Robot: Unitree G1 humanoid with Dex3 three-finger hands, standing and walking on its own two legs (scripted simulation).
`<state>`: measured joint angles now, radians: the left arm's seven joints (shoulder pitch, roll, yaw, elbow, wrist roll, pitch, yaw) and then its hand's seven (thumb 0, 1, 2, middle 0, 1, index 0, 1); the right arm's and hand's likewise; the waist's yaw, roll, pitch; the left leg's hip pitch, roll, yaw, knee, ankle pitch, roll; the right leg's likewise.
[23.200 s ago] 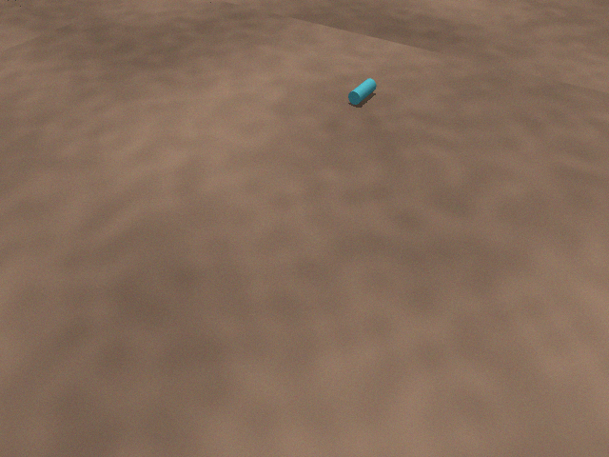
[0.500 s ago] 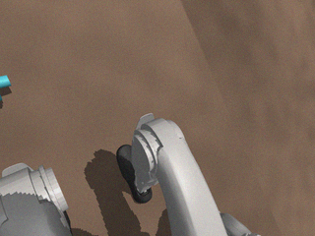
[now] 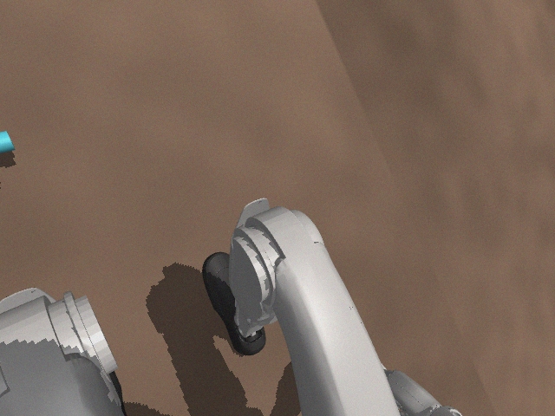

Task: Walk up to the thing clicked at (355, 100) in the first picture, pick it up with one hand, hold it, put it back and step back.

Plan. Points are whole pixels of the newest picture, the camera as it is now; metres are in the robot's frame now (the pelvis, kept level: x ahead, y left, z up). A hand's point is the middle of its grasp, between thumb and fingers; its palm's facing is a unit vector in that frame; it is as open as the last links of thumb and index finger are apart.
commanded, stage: settle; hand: left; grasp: from above
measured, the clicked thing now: out of the picture +0.49 +0.27 -0.28
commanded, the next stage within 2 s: lift in 0.98 s
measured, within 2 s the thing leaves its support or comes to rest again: leaves its support in 0.38 s
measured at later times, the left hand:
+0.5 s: hand out of the picture +0.48 +0.30 -0.23, palm faces -0.41 -0.11 -0.91, open 11.1 cm
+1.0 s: hand out of the picture +0.47 +0.29 -0.13, palm faces -0.46 -0.08 -0.89, open 10.9 cm
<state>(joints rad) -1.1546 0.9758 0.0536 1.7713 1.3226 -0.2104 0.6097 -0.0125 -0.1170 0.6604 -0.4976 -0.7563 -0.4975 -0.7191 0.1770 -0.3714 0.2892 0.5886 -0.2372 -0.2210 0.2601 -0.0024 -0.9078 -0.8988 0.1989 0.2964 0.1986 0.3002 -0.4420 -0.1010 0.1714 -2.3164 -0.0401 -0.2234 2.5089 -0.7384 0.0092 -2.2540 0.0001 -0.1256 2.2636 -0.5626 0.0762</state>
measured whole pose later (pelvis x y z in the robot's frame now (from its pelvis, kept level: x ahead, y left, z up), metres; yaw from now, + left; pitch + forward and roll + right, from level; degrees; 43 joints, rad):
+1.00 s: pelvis +0.00 -0.01 +0.03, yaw +6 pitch +35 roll -9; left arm -1.06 0.71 0.00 1.44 1.25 -0.18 0.31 -0.03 -0.09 0.49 -0.67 -0.51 -0.66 -0.49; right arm 0.19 -0.32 0.10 0.65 -0.13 -0.05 0.17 0.00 -0.91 -0.90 0.20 0.30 0.20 0.30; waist -0.29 0.03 -0.05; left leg -2.28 -0.06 -0.13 2.36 -0.70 0.00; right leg -2.26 -0.04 -0.05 2.21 -0.57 0.05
